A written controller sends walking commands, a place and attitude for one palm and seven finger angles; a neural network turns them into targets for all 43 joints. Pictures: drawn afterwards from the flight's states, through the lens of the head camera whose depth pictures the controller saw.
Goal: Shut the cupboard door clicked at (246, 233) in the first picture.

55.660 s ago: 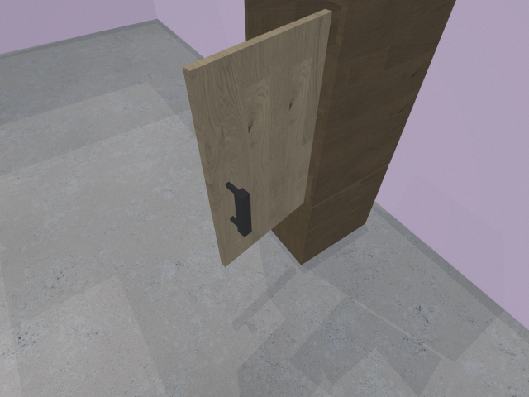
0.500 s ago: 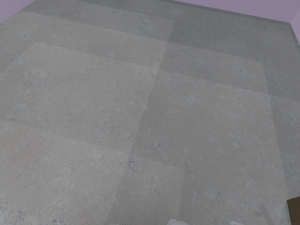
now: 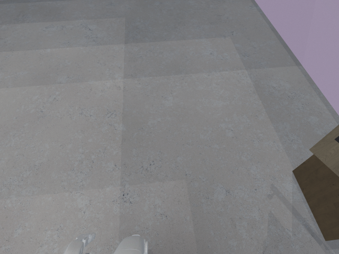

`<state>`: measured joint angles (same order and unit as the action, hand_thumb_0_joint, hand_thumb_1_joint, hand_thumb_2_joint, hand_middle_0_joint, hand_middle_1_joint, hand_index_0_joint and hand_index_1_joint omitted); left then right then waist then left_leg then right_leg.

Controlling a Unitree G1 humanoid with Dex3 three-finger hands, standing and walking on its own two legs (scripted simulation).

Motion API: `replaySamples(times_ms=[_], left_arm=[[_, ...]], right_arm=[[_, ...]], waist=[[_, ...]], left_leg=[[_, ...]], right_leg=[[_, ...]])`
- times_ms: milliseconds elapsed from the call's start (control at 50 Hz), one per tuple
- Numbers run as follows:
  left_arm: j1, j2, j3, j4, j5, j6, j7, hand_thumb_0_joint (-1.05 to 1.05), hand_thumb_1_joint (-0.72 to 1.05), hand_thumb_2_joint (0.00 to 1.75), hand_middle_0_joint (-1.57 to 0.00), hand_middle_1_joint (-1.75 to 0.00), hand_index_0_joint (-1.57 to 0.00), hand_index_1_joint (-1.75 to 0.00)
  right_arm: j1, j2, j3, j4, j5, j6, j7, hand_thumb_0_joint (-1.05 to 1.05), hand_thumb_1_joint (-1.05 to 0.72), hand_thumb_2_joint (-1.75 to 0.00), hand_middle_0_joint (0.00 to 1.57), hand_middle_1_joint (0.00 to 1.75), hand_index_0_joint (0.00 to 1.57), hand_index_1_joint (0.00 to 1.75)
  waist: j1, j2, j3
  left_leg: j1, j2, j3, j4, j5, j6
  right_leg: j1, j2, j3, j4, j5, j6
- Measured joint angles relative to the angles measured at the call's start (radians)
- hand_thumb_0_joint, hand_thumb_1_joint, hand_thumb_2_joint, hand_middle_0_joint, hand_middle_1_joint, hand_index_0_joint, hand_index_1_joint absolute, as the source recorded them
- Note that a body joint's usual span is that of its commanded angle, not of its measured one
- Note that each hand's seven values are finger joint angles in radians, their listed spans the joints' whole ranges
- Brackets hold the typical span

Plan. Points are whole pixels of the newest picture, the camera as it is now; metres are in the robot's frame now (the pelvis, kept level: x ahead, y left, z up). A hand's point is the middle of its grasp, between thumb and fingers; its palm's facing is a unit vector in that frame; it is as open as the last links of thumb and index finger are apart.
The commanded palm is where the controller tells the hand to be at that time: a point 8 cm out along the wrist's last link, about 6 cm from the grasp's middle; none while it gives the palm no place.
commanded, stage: turn to face it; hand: left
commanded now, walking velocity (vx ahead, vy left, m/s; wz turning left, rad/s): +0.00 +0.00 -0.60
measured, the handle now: out of the picture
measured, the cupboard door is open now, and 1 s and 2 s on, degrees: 24 24 24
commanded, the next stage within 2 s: take the last steps up to it in 1.54 s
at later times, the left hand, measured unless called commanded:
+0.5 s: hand (108, 224) +0.20 +0.18 -0.16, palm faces -0.31 -0.91 -0.26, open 7.3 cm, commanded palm none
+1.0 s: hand (123, 200) +0.27 +0.15 -0.16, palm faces -0.56 -0.81 -0.18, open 7.3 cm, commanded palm none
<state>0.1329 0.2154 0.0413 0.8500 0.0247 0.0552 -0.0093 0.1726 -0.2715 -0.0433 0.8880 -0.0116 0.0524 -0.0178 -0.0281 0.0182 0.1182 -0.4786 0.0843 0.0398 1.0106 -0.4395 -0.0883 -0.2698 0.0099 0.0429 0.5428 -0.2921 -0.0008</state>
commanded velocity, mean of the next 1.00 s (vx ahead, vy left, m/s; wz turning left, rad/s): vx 0.00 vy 0.00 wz -0.60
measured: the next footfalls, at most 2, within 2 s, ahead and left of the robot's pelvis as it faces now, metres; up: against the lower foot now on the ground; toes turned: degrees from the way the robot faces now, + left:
left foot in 0.12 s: +0.08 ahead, +0.14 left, +0.00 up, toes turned -1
right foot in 0.48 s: +0.01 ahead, -0.12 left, +0.00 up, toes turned -22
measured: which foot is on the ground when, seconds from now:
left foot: up 0.00-0.10, down 0.12-0.48, up 0.50-0.78, down 0.80-1.00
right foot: down 0.00-0.12, up 0.14-0.46, down 0.48-0.80, up 0.82-1.00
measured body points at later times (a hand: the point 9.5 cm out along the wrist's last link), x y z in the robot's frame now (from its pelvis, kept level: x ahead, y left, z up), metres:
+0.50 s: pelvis +0.02 +0.01 -0.01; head +0.07 -0.01 +0.44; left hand +0.22 +0.23 -0.14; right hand -0.01 -0.26 -0.15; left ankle +0.04 +0.14 -0.73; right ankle -0.02 -0.11 -0.74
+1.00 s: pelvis +0.06 +0.04 +0.01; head +0.13 +0.04 +0.45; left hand +0.30 +0.19 -0.15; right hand -0.03 -0.21 -0.11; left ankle +0.11 +0.12 -0.73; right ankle -0.05 -0.07 -0.65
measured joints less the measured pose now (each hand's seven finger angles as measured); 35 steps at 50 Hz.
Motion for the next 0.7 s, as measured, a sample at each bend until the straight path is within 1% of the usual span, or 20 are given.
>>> replaySamples(times_ms=[60,100,120,140,180,200,220,260,280,320,420,460,480,500,520,540,560,600,640,700], left_arm=[[0.018,0.0,0.005,0.01,0.003,0.007,-0.005,0.0,0.91,0.89,-0.2,-0.3,-0.21,-0.3],[0.029,0.005,0.012,0.015,-0.001,0.012,-0.006,0.0,0.91,0.89,-0.2,-0.3,-0.21,-0.3],[0.038,0.007,0.015,0.015,-0.005,0.017,-0.007,0.0,0.91,0.89,-0.2,-0.3,-0.21,-0.3],[0.037,0.016,0.021,0.018,-0.009,0.023,-0.009,0.0,0.91,0.89,-0.2,-0.3,-0.21,-0.3],[0.031,0.034,0.03,0.024,-0.008,0.031,-0.012,0.0,0.91,0.89,-0.2,-0.3,-0.21,-0.3],[0.028,0.041,0.035,0.028,-0.007,0.033,-0.015,0.0,0.91,0.89,-0.2,-0.3,-0.21,-0.3],[0.025,0.048,0.039,0.029,-0.007,0.033,-0.019,0.0,0.91,0.89,-0.2,-0.3,-0.2,-0.29],[0.021,0.057,0.045,0.028,-0.008,0.033,-0.027,0.0,0.91,0.89,-0.2,-0.3,-0.2,-0.29],[0.019,0.059,0.046,0.026,-0.008,0.033,-0.03,0.0,0.91,0.89,-0.2,-0.3,-0.2,-0.29],[0.016,0.061,0.047,0.024,-0.009,0.035,-0.034,0.0,0.91,0.89,-0.2,-0.3,-0.2,-0.29],[0.0,0.058,0.042,0.019,-0.007,0.031,-0.036,0.0,0.91,0.89,-0.19,-0.3,-0.2,-0.29],[-0.002,0.056,0.037,0.012,-0.006,0.023,-0.037,0.0,0.91,0.89,-0.19,-0.3,-0.2,-0.29],[0.003,0.061,0.033,0.003,-0.005,0.014,-0.037,0.0,0.91,0.89,-0.19,-0.3,-0.2,-0.29],[0.003,0.06,0.032,0.002,-0.002,0.001,-0.032,0.0,0.91,0.89,-0.19,-0.3,-0.2,-0.29],[-0.001,0.049,0.027,0.006,-0.004,-0.008,-0.025,0.0,0.91,0.89,-0.19,-0.3,-0.2,-0.29],[0.001,0.039,0.022,0.007,-0.005,-0.014,-0.019,0.0,0.91,0.89,-0.2,-0.3,-0.2,-0.29],[0.007,0.031,0.019,0.006,-0.005,-0.015,-0.013,0.0,0.91,0.89,-0.2,-0.3,-0.2,-0.29],[0.019,0.022,0.015,0.008,-0.004,-0.009,-0.003,0.0,0.91,0.89,-0.2,-0.3,-0.2,-0.29],[0.03,0.02,0.012,0.013,-0.002,-0.004,0.0,0.0,0.91,0.89,-0.2,-0.3,-0.2,-0.29],[0.039,0.021,0.009,0.02,0.001,0.001,-0.002,0.0,0.91,0.89,-0.2,-0.3,-0.2,-0.29]], right_arm=[[-0.008,0.013,0.005,-0.019,0.003,-0.012,0.001,0.01,-0.91,-0.9,0.2,0.3,0.2,0.29],[-0.007,0.02,0.01,-0.029,0.005,-0.025,-0.001,0.0,-0.91,-0.9,0.2,0.3,0.2,0.29],[0.0,0.02,0.014,-0.035,0.004,-0.035,-0.001,0.0,-0.91,-0.9,0.2,0.3,0.2,0.29],[0.001,0.028,0.016,-0.036,-0.001,-0.043,-0.003,0.0,-0.91,-0.9,0.2,0.3,0.2,0.29],[0.005,0.043,0.029,-0.039,-0.01,-0.051,-0.004,0.0,-0.91,-0.9,0.2,0.3,0.2,0.29],[0.011,0.049,0.033,-0.041,-0.013,-0.053,-0.005,0.0,-0.91,-0.9,0.2,0.3,0.2,0.29],[0.017,0.055,0.037,-0.041,-0.015,-0.052,-0.007,0.0,-0.91,-0.9,0.2,0.3,0.2,0.29],[0.027,0.061,0.042,-0.039,-0.018,-0.048,-0.009,0.0,-0.9,-0.9,0.2,0.3,0.2,0.29],[0.03,0.061,0.042,-0.037,-0.018,-0.046,-0.009,0.0,-0.9,-0.9,0.2,0.3,0.2,0.29],[0.036,0.06,0.039,-0.031,-0.018,-0.044,-0.008,0.0,-0.9,-0.9,0.2,0.3,0.2,0.29],[0.048,0.044,0.024,-0.013,-0.017,-0.038,0.0,0.0,-0.9,-0.9,0.2,0.3,0.21,0.3],[0.056,0.031,0.015,-0.005,-0.014,-0.032,0.003,0.0,-0.9,-0.9,0.2,0.3,0.21,0.3],[0.067,0.026,0.011,-0.004,-0.01,-0.029,0.006,0.0,-0.9,-0.9,0.2,0.3,0.21,0.3],[0.067,0.017,0.005,0.001,-0.006,-0.022,0.007,0.0,-0.9,-0.9,0.2,0.3,0.21,0.3],[0.057,0.003,0.0,0.009,-0.004,-0.009,0.005,0.0,-0.9,-0.9,0.2,0.3,0.21,0.3],[0.046,-0.007,-0.004,0.016,-0.002,0.002,0.0,0.0,-0.9,-0.9,0.2,0.3,0.2,0.29],[0.035,-0.013,-0.006,0.022,-0.002,0.01,-0.004,0.0,-0.9,-0.9,0.2,0.3,0.2,0.29],[0.018,-0.017,-0.008,0.022,-0.001,0.013,-0.005,0.01,-0.91,-0.9,0.2,0.3,0.2,0.29],[0.007,-0.012,-0.005,0.011,-0.001,0.007,-0.001,0.01,-0.91,-0.9,0.2,0.3,0.2,0.29],[-0.003,-0.001,0.0,-0.01,0.001,-0.004,0.003,0.01,-0.91,-0.9,0.2,0.3,0.2,0.29]], waist=[[0.011,-0.025,-0.011],[0.018,-0.04,-0.02],[0.019,-0.039,-0.031],[0.021,-0.052,-0.033],[0.03,-0.068,-0.027],[0.031,-0.069,-0.023],[0.033,-0.068,-0.02],[0.037,-0.061,-0.014],[0.039,-0.054,-0.013],[0.038,-0.04,-0.011],[0.023,-0.007,-0.011],[0.018,0.006,-0.015],[0.017,0.001,-0.026],[0.02,0.004,-0.031],[0.018,0.023,-0.025],[0.016,0.035,-0.021],[0.016,0.039,-0.02],[0.017,0.033,-0.019],[0.016,0.015,-0.021],[0.02,-0.011,-0.026]], left_leg=[[0.041,-0.018,-0.004,-0.159,0.022,0.005],[0.097,-0.031,-0.001,-0.307,0.088,0.011],[0.129,-0.028,-0.004,-0.394,0.13,0.025],[0.127,-0.03,0.006,-0.395,0.139,0.048],[0.131,-0.017,0.032,-0.377,0.126,0.083],[0.142,-0.007,0.042,-0.386,0.124,0.09],[0.157,0.002,0.051,-0.404,0.129,0.093],[0.188,0.02,0.07,-0.446,0.145,0.091],[0.201,0.029,0.081,-0.462,0.151,0.09],[0.221,0.047,0.104,-0.484,0.156,0.086],[0.237,0.085,0.162,-0.459,0.128,0.067],[0.229,0.103,0.181,-0.411,0.098,0.053],[0.215,0.104,0.191,-0.369,0.074,0.045],[0.184,0.103,0.177,-0.292,0.009,0.035],[0.146,0.093,0.128,-0.197,-0.054,0.03],[0.107,0.072,0.081,-0.1,-0.09,0.026],[0.072,0.051,0.05,-0.018,-0.098,0.023],[0.023,0.023,0.024,0.07,-0.064,0.015],[0.004,0.007,0.018,0.054,-0.031,0.007],[0.019,-0.012,0.011,-0.068,-0.003,0.004]], right_leg=[[-0.007,0.003,0.036,0.005,-0.004,0.012],[-0.021,0.009,0.06,0.03,-0.018,0.025],[-0.036,0.019,0.069,0.055,-0.031,0.033],[-0.061,0.021,0.074,0.109,-0.079,0.03],[-0.126,0.027,0.047,0.299,-0.206,0.029],[-0.156,0.028,0.025,0.395,-0.231,0.032],[-0.179,0.023,0.002,0.47,-0.234,0.037],[-0.2,0.006,-0.04,0.536,-0.219,0.048],[-0.2,-0.004,-0.057,0.531,-0.212,0.051],[-0.186,-0.019,-0.079,0.478,-0.198,0.053],[-0.104,-0.031,-0.108,0.261,-0.16,0.038],[-0.045,-0.027,-0.121,0.128,-0.073,0.024],[-0.008,-0.033,-0.118,0.043,0.009,0.009],[-0.007,-0.032,-0.109,0.033,-0.002,0.0],[-0.019,-0.022,-0.105,0.062,-0.025,-0.004],[-0.025,-0.015,-0.099,0.077,-0.041,-0.005],[-0.025,-0.011,-0.088,0.074,-0.045,-0.004],[-0.015,-0.007,-0.061,0.043,-0.027,0.0],[-0.007,-0.006,-0.035,0.013,-0.006,0.002],[-0.005,-0.004,0.001,-0.01,0.007,0.009]])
